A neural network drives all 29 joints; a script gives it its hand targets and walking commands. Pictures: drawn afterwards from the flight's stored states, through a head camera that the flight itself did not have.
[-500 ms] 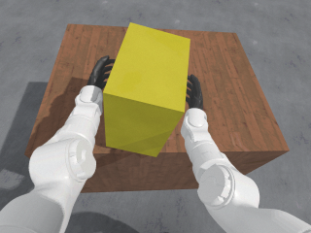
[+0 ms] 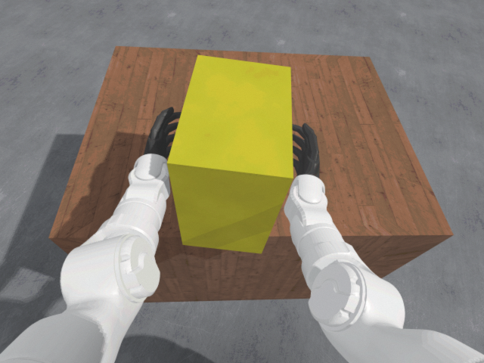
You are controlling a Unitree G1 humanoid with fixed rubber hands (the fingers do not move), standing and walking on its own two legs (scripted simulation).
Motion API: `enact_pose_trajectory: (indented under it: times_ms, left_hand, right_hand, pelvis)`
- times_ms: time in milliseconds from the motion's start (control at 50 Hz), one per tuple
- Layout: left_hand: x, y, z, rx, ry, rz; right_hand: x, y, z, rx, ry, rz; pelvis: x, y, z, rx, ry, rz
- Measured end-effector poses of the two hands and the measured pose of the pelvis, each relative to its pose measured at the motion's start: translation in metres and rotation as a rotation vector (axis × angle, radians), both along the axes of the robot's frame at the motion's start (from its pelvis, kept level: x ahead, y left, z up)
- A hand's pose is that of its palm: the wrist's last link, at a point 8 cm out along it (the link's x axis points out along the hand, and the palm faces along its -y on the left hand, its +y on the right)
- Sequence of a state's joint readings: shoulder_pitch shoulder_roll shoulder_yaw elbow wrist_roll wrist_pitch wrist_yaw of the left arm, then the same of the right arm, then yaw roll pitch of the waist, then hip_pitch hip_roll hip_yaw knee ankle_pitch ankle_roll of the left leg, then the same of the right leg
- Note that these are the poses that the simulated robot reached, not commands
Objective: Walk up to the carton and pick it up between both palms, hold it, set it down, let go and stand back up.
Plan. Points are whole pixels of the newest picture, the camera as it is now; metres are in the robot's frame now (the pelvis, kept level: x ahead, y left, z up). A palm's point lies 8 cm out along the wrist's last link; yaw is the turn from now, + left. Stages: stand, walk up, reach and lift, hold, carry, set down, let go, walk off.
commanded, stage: reach and lift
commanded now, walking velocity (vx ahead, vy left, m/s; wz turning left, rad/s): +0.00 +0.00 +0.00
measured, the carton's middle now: (232, 163) +0.46 -0.01 +0.01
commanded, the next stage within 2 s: none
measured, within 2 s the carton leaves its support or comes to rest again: leaves its support in 0.08 s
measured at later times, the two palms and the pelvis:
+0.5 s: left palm (154, 150) +0.41 +0.11 +0.11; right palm (324, 168) +0.36 -0.14 +0.11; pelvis -0.03 +0.00 +0.00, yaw +0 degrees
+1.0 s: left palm (148, 137) +0.40 +0.11 +0.15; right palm (331, 149) +0.37 -0.14 +0.15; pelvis -0.02 -0.02 +0.01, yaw +1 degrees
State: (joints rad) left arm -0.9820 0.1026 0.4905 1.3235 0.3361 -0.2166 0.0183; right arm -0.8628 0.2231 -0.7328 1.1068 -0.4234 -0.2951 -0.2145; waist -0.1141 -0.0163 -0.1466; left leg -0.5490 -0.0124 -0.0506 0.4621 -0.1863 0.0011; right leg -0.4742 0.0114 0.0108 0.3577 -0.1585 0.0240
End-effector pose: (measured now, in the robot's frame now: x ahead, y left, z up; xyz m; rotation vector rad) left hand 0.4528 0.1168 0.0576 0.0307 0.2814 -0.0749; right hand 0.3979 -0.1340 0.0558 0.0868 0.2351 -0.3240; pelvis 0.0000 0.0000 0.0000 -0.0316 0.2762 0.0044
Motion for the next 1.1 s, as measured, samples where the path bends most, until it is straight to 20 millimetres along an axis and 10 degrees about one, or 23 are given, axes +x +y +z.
enact_pose_trajectory:
  times_ms: [460,1100]
  left_hand:
    - [-0.039,-0.004,0.049,-0.04,-0.014,0.032]
    - [-0.054,0.0,0.097,0.003,-0.063,0.092]
  right_hand:
    - [-0.034,-0.005,0.053,0.031,-0.031,0.011]
    - [-0.029,-0.004,0.1,0.107,-0.08,0.074]
  pelvis:
    - [-0.026,-0.004,0.003,0.006,-0.115,0.003]
    - [-0.022,-0.016,0.007,0.025,-0.26,0.005]
